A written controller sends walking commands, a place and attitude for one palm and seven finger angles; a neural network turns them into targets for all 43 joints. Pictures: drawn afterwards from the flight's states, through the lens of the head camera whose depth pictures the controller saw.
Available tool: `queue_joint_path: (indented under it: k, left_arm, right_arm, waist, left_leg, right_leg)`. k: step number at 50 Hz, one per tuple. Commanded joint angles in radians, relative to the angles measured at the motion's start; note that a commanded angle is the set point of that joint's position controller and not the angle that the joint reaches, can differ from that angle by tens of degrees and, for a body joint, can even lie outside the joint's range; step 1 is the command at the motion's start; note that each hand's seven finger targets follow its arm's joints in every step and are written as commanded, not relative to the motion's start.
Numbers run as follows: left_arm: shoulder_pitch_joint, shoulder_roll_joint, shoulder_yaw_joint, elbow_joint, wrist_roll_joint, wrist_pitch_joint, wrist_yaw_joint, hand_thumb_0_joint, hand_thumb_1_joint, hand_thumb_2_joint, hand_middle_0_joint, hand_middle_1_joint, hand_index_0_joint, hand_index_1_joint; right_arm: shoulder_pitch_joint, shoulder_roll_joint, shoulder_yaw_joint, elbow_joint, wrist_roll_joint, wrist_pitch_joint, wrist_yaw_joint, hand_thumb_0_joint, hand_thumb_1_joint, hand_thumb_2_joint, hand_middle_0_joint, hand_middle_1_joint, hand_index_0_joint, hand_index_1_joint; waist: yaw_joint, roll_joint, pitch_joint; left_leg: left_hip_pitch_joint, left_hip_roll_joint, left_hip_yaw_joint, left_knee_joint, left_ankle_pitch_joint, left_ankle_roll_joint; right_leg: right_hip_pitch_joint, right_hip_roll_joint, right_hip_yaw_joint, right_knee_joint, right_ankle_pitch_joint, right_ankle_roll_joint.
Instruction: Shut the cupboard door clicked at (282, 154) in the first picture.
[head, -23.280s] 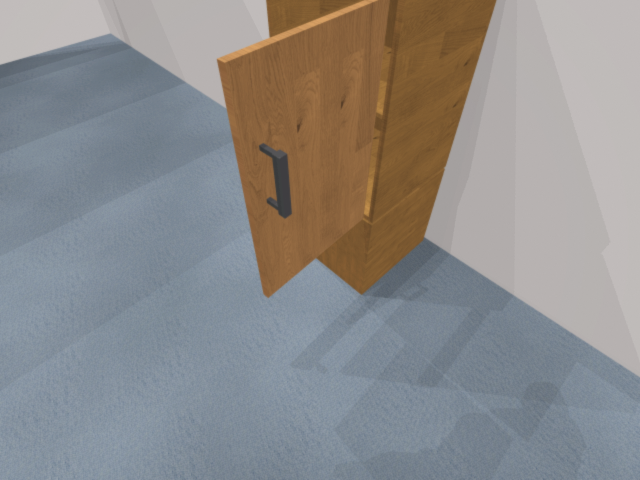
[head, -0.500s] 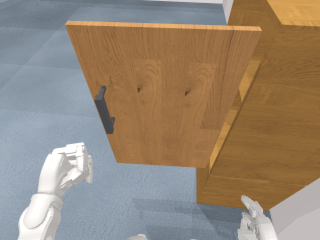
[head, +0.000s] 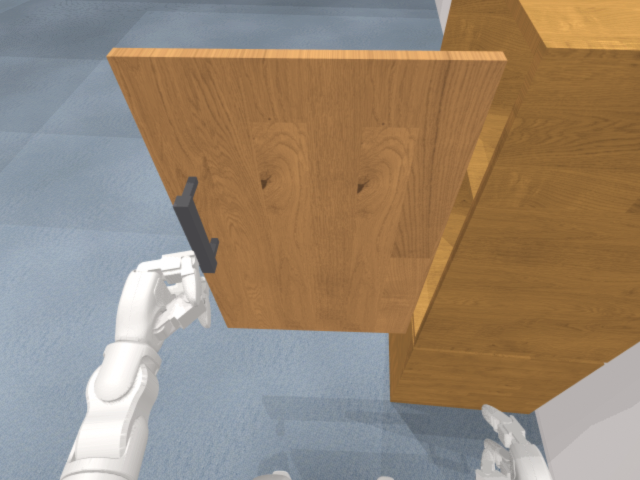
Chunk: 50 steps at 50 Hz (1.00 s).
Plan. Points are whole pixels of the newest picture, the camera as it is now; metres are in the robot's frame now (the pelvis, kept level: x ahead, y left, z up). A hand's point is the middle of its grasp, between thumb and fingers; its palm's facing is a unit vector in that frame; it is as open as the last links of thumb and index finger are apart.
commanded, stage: bring the fist close to the handle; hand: left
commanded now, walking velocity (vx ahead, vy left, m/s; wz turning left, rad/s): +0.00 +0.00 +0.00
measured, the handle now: (200, 227) +0.42 +0.19 +0.07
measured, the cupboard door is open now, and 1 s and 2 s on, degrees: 93 91 74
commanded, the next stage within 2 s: push the door shut along its arc in 0.58 s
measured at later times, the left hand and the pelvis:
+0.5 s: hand (221, 282) +0.33 +0.14 +0.07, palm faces +0.01 -1.00 -0.03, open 3.1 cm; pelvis +0.00 +0.00 +0.00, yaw -1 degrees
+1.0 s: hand (217, 263) +0.36 +0.15 +0.07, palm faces -0.06 -1.00 -0.04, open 3.1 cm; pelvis +0.00 +0.00 +0.00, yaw +0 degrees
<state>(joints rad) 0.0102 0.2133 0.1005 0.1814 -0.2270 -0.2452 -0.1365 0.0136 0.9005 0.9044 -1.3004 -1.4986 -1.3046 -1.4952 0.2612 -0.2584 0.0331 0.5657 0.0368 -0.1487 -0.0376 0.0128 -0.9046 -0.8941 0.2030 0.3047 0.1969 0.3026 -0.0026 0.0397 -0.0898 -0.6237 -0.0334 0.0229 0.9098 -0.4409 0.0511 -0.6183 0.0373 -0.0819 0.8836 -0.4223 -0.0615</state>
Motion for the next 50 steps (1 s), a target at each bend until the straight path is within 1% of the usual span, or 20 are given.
queue_joint_path:
  k: [1,3,6,8,11,13,16,19,21,24,27,31,35,38,39,41,43,46,49,50]
  left_arm:
    - [-0.261,0.141,0.074,-0.150,0.001,-0.065,0.018,0.000,0.900,0.900,-1.300,-1.500,-1.300,-1.500]
    - [-0.326,0.112,0.048,-0.129,0.010,-0.065,0.022,0.000,0.900,0.900,-1.300,-1.500,-1.300,-1.500]
    - [-0.357,0.132,0.060,-0.133,0.021,-0.078,0.037,0.000,0.900,0.900,-1.300,-1.500,-1.300,-1.500]
    - [-0.416,0.093,0.021,-0.121,0.026,-0.084,0.044,0.000,0.900,0.900,-1.300,-1.500,-1.300,-1.500]
    - [-0.368,0.141,0.081,-0.039,0.026,-0.080,0.057,0.000,0.900,0.900,-1.300,-1.500,-1.300,-1.500]
    - [-0.373,0.094,0.039,-0.055,0.031,-0.084,0.051,0.000,0.900,0.900,-1.300,-1.500,-1.300,-1.500]
    - [-0.353,0.105,0.049,-0.077,0.033,-0.092,0.056,0.000,0.900,0.900,-1.300,-1.500,-1.300,-1.500]
    - [-0.352,0.078,0.028,-0.080,0.032,-0.102,0.060,0.000,0.900,0.900,-1.300,-1.500,-1.300,-1.500]
    - [-0.348,0.120,0.063,-0.058,0.035,-0.104,0.066,0.000,0.900,0.900,-1.300,-1.500,-1.300,-1.500]
    - [-0.398,0.092,0.037,-0.070,0.035,-0.116,0.065,0.000,0.900,0.900,-1.300,-1.500,-1.300,-1.500]
    - [-0.444,0.110,0.041,-0.074,0.038,-0.127,0.066,0.000,0.900,0.900,-1.300,-1.500,-1.300,-1.500]
    - [-0.415,0.121,0.055,-0.033,0.032,-0.124,0.056,0.000,0.900,0.900,-1.300,-1.500,-1.300,-1.500]
    - [-0.407,0.090,0.027,-0.032,0.029,-0.118,0.038,0.000,0.900,0.900,-1.300,-1.500,-1.300,-1.500]
    - [-0.498,0.147,0.069,0.019,0.027,-0.116,0.027,0.000,0.900,0.900,-1.300,-1.500,-1.300,-1.500]
    - [-0.535,0.129,0.047,0.018,0.027,-0.121,0.015,0.000,0.900,0.900,-1.300,-1.500,-1.300,-1.500]
    - [-0.553,0.190,0.102,0.048,0.021,-0.125,0.005,0.000,0.900,0.900,-1.300,-1.500,-1.300,-1.500]
    - [-0.575,0.166,0.081,0.064,0.017,-0.129,-0.016,0.000,0.900,0.900,-1.300,-1.500,-1.300,-1.500]
    - [-0.657,0.179,0.073,0.151,0.014,-0.125,-0.044,0.000,0.900,0.900,-1.300,-1.500,-1.300,-1.500]
    - [-0.725,0.187,0.073,0.182,0.007,-0.130,-0.068,0.000,0.900,0.900,-1.300,-1.500,-1.300,-1.500]
    - [-0.757,0.156,0.039,0.181,0.007,-0.133,-0.078,0.000,0.900,0.900,-1.300,-1.500,-1.300,-1.500]
  right_arm:
    - [-0.036,-0.124,-0.050,-0.133,0.001,-0.044,-0.006,0.000,-0.900,-0.900,0.200,0.300,0.200,0.300]
    - [-0.045,-0.118,-0.047,-0.132,0.002,-0.036,-0.004,0.000,-0.900,-0.900,0.200,0.300,0.200,0.300]
    - [-0.041,-0.121,-0.051,-0.132,0.000,-0.030,-0.002,0.000,-0.900,-0.900,0.200,0.300,0.200,0.300]
    - [-0.040,-0.114,-0.049,-0.123,0.001,-0.027,0.001,0.000,-0.900,-0.900,0.200,0.300,0.200,0.300]
    - [-0.027,-0.124,-0.053,-0.119,-0.003,-0.014,0.003,0.000,-0.900,-0.900,0.200,0.300,0.200,0.300]
    - [-0.034,-0.115,-0.052,-0.130,0.000,-0.009,0.009,0.000,-0.900,-0.900,0.200,0.300,0.200,0.300]
    - [-0.026,-0.119,-0.056,-0.135,-0.002,-0.003,0.013,0.000,-0.900,-0.900,0.200,0.300,0.200,0.300]
    - [-0.030,-0.114,-0.055,-0.134,-0.001,0.003,0.017,0.000,-0.900,-0.900,0.200,0.300,0.200,0.300]
    - [-0.030,-0.122,-0.058,-0.130,-0.003,0.007,0.012,0.000,-0.900,-0.900,0.200,0.300,0.200,0.300]
    - [-0.042,-0.116,-0.054,-0.127,-0.001,0.006,0.012,0.000,-0.900,-0.900,0.200,0.300,0.200,0.300]
    - [-0.042,-0.118,-0.056,-0.116,-0.001,0.003,0.007,0.000,-0.900,-0.900,0.200,0.300,0.200,0.300]
    - [-0.039,-0.122,-0.056,-0.111,-0.001,0.001,0.005,0.000,-0.900,-0.900,0.200,0.300,0.200,0.300]
    - [-0.038,-0.116,-0.054,-0.116,0.002,0.001,0.009,0.000,-0.900,-0.900,0.200,0.300,0.200,0.300]
    - [-0.034,-0.125,-0.053,-0.101,0.004,0.006,0.003,0.000,-0.900,-0.900,0.200,0.300,0.200,0.300]
    - [-0.034,-0.123,-0.052,-0.101,0.004,0.004,0.002,0.000,-0.900,-0.900,0.200,0.300,0.200,0.300]
    - [-0.025,-0.131,-0.054,-0.095,0.004,0.005,-0.003,0.000,-0.900,-0.900,0.200,0.300,0.200,0.300]
    - [-0.030,-0.124,-0.052,-0.096,0.008,0.003,-0.002,0.000,-0.900,-0.900,0.200,0.300,0.200,0.300]
    - [-0.007,-0.136,-0.052,-0.079,0.009,0.004,-0.005,0.000,-0.900,-0.900,0.200,0.300,0.200,0.300]
    - [-0.003,-0.139,-0.053,-0.076,0.014,0.005,-0.005,0.000,-0.900,-0.900,0.200,0.300,0.200,0.300]
    - [-0.002,-0.136,-0.053,-0.075,0.014,0.003,-0.004,0.000,-0.900,-0.900,0.200,0.300,0.200,0.300]
  waist:
    - [-0.017,-0.088,-0.219]
    - [-0.022,-0.055,-0.218]
    - [-0.010,-0.024,-0.269]
    - [-0.025,-0.010,-0.270]
    - [-0.006,-0.068,-0.268]
    - [-0.004,-0.034,-0.272]
    - [0.004,-0.035,-0.295]
    - [-0.008,-0.056,-0.263]
    - [-0.009,-0.084,-0.243]
    - [-0.016,-0.045,-0.234]
    - [-0.025,-0.042,-0.262]
    - [-0.020,-0.064,-0.263]
    - [-0.019,-0.034,-0.264]
    - [-0.039,-0.078,-0.232]
    - [-0.042,-0.055,-0.247]
    - [-0.035,-0.068,-0.270]
    - [-0.033,-0.023,-0.283]
    - [-0.056,-0.060,-0.265]
    - [-0.062,-0.046,-0.279]
    - [-0.067,-0.013,-0.293]
  left_leg:
    - [0.073,0.024,-0.066,-0.129,0.225,-0.016]
    - [0.073,0.020,-0.056,-0.133,0.217,-0.017]
    - [0.101,0.022,-0.057,-0.132,0.248,-0.018]
    - [0.119,0.026,-0.061,-0.133,0.256,-0.020]
    - [0.090,0.024,-0.057,-0.137,0.259,-0.018]
    - [0.103,0.022,-0.049,-0.145,0.277,-0.020]
    - [0.125,0.024,-0.052,-0.145,0.315,-0.020]
    - [0.122,0.026,-0.048,-0.152,0.295,-0.019]
    - [0.100,0.025,-0.046,-0.148,0.268,-0.015]
    - [0.107,0.024,-0.048,-0.157,0.227,-0.016]
    - [0.109,0.024,-0.049,-0.148,0.223,-0.014]
    - [0.101,0.022,-0.049,-0.146,0.231,-0.012]
    - [0.110,0.020,-0.045,-0.150,0.256,-0.015]
    - [0.075,0.021,-0.045,-0.144,0.206,-0.011]
    - [0.083,0.019,-0.046,-0.142,0.208,-0.011]
    - [0.079,0.019,-0.044,-0.133,0.221,-0.010]
    - [0.094,0.019,-0.044,-0.136,0.236,-0.013]
    - [0.076,0.022,-0.052,-0.129,0.222,-0.012]
    - [0.083,0.021,-0.056,-0.131,0.213,-0.012]
    - [0.099,0.019,-0.058,-0.129,0.214,-0.013]
  right_leg:
    - [0.147,-0.034,0.087,-0.134,0.238,0.039]
    - [0.144,-0.040,0.093,-0.136,0.234,0.039]
    - [0.162,-0.037,0.092,-0.124,0.264,0.033]
    - [0.142,-0.037,0.083,-0.119,0.275,0.033]
    - [0.174,-0.034,0.089,-0.127,0.286,0.035]
    - [0.182,-0.038,0.089,-0.125,0.313,0.034]
    - [0.195,-0.034,0.084,-0.117,0.345,0.031]
    - [0.179,-0.033,0.080,-0.128,0.330,0.035]
    - [0.178,-0.034,0.090,-0.137,0.308,0.038]
    - [0.154,-0.034,0.089,-0.142,0.255,0.034]
    - [0.158,-0.036,0.097,-0.141,0.253,0.036]
    - [0.168,-0.034,0.096,-0.142,0.264,0.037]
    - [0.177,-0.037,0.096,-0.140,0.302,0.035]
    - [0.153,-0.039,0.108,-0.154,0.251,0.042]
    - [0.155,-0.039,0.108,-0.148,0.257,0.040]
    - [0.177,-0.039,0.116,-0.146,0.271,0.039]
    - [0.173,-0.040,0.112,-0.139,0.289,0.035]
    - [0.151,-0.039,0.110,-0.139,0.275,0.038]
    - [0.137,-0.041,0.109,-0.139,0.260,0.036]
    - [0.124,-0.041,0.107,-0.136,0.260,0.034]
